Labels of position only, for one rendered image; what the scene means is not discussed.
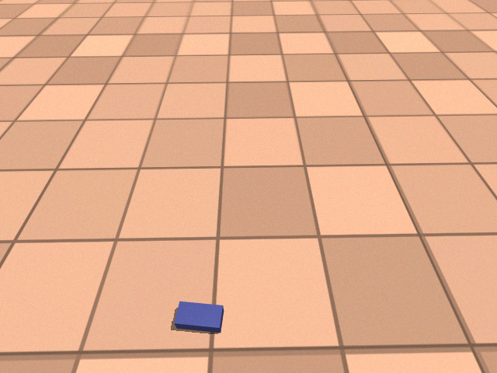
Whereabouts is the carton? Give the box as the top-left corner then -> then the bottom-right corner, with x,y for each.
174,302 -> 224,333

